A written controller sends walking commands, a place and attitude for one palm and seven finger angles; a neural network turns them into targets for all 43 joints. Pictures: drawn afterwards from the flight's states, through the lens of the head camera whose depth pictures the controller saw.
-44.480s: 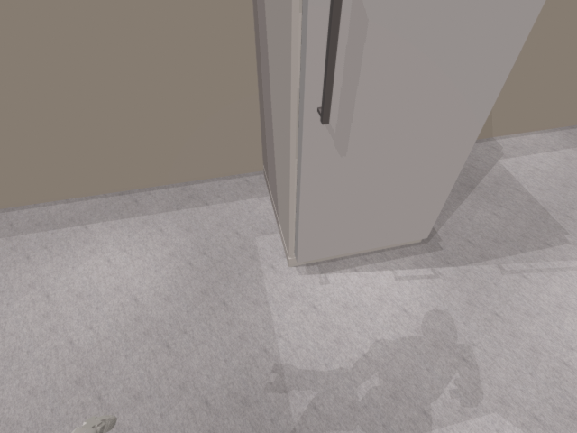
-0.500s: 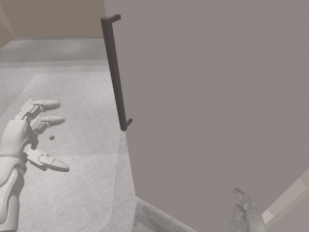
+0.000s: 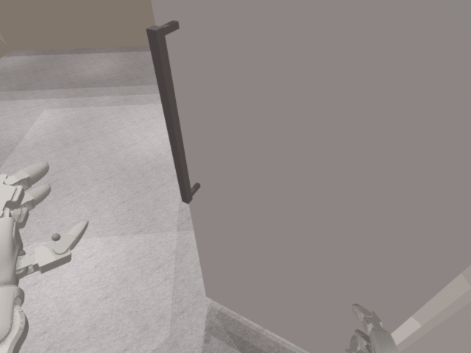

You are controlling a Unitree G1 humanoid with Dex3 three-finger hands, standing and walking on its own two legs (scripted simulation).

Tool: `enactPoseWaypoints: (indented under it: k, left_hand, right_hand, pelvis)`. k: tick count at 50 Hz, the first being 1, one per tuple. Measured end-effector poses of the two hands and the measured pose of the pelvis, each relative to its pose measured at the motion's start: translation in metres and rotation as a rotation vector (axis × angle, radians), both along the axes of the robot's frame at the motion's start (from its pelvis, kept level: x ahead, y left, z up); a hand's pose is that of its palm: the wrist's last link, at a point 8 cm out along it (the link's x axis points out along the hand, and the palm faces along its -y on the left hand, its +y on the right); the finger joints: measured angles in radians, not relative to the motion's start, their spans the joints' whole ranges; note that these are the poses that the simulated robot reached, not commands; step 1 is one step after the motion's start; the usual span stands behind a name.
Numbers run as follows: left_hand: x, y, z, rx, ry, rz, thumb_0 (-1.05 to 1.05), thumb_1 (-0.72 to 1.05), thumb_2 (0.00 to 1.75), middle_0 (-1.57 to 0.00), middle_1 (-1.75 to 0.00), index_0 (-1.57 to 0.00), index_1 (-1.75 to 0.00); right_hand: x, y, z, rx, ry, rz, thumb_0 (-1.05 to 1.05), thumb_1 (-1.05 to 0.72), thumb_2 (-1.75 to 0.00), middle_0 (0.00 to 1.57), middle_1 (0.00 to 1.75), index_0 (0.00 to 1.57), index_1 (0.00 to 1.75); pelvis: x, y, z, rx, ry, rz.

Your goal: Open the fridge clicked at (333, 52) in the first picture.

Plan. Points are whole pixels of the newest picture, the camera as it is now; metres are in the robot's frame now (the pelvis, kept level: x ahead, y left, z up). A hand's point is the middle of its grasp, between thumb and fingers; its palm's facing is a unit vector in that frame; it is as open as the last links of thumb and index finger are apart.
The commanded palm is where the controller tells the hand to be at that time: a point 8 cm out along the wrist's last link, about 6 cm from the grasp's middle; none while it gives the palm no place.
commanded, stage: draw the hand back to the body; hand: left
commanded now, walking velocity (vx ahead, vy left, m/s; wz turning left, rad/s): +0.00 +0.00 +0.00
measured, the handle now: (181, 129) +0.45 +0.16 +0.17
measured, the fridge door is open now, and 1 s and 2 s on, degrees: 57 57 57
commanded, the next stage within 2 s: step back with the hand held close in 0.52 s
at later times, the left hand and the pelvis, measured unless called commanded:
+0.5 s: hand (43, 252) +0.18 +0.28 +0.16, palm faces +0.50 -0.79 -0.36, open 7.4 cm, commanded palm +0.13 +0.31 +0.17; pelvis +0.00 +0.00 +0.00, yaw +1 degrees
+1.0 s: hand (45, 256) +0.18 +0.27 +0.15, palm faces +0.37 -0.80 -0.47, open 7.4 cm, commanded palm +0.12 +0.31 +0.18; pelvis -0.03 +0.02 -0.01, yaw -1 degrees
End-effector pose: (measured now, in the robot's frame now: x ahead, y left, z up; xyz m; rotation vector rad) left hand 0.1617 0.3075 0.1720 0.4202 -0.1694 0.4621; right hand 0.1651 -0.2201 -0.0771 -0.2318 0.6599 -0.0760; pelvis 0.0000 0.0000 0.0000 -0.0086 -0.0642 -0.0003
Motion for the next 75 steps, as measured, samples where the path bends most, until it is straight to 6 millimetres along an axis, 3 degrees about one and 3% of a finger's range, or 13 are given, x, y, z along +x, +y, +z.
enactPoseWaypoints:
  k: [15, 24, 36, 42, 47, 55, 63, 75]
  left_hand:
    - [-0.027, 0.006, 0.0, 0.01, 0.019, 0.062, 0.01, 0.81, 0.85, -0.21, -0.35, -0.21, -0.36]
    - [-0.024, 0.004, -0.002, -0.003, 0.019, 0.055, 0.02, 0.88, 0.89, -0.21, -0.31, -0.21, -0.31]
    - [-0.021, 0.001, 0.008, 0.042, -0.021, 0.035, 0.02, 0.89, 0.9, -0.21, -0.3, -0.21, -0.31]
    - [-0.009, -0.001, -0.001, 0.067, -0.001, -0.034, 0.02, 0.89, 0.9, -0.21, -0.3, -0.21, -0.3]
    - [-0.012, 0.0, -0.005, 0.102, 0.034, -0.096, 0.02, 0.89, 0.9, -0.21, -0.3, -0.21, -0.3]
    - [-0.04, 0.013, 0.006, 0.158, -0.027, -0.084, 0.02, 0.89, 0.9, -0.22, -0.3, -0.22, -0.31]
    - [-0.073, 0.016, -0.002, 0.129, -0.073, -0.036, 0.02, 0.89, 0.9, -0.21, -0.3, -0.21, -0.3]
    - [-0.102, 0.029, 0.005, 0.207, -0.139, -0.032, 0.02, 0.89, 0.9, -0.21, -0.3, -0.21, -0.31]
  right_hand:
    - [0.021, 0.009, 0.008, -0.01, -0.038, 0.042, 0.01, -0.9, -0.9, 0.2, 0.3, 0.2, 0.3]
    - [0.018, 0.013, 0.008, -0.001, -0.038, 0.049, 0.01, -0.9, -0.9, 0.2, 0.3, 0.2, 0.3]
    - [0.007, 0.004, 0.002, -0.011, 0.003, 0.029, 0.01, -0.9, -0.9, 0.2, 0.3, 0.2, 0.3]
    - [-0.007, -0.002, 0.003, -0.034, 0.05, -0.037, 0.01, -0.9, -0.9, 0.2, 0.3, 0.2, 0.3]
    - [-0.023, -0.003, 0.005, -0.049, 0.064, -0.09, 0.01, -0.91, -0.9, 0.2, 0.3, 0.2, 0.3]
    - [-0.045, 0.008, 0.004, -0.052, 0.059, -0.079, 0.01, -0.91, -0.9, 0.2, 0.29, 0.2, 0.3]
    - [-0.068, 0.015, -0.002, -0.046, 0.046, -0.041, 0.01, -0.9, -0.9, 0.2, 0.3, 0.2, 0.3]
    - [-0.096, 0.017, -0.002, -0.078, 0.044, -0.023, 0.01, -0.9, -0.9, 0.2, 0.3, 0.2, 0.3]
  pelvis:
    - [0.001, 0.002, 0.0, -0.004, -0.005, 0.014]
    - [0.0, 0.0, 0.0, -0.004, -0.009, 0.014]
    - [-0.004, -0.001, 0.0, -0.013, 0.008, 0.011]
    - [-0.012, 0.007, -0.002, -0.013, 0.051, -0.006]
    - [-0.02, 0.014, -0.004, -0.006, 0.063, -0.015]
    - [-0.042, 0.019, -0.008, -0.007, 0.058, -0.012]
    - [-0.067, 0.019, -0.014, -0.023, 0.053, 0.003]
    - [-0.089, 0.022, -0.019, -0.04, 0.051, 0.046]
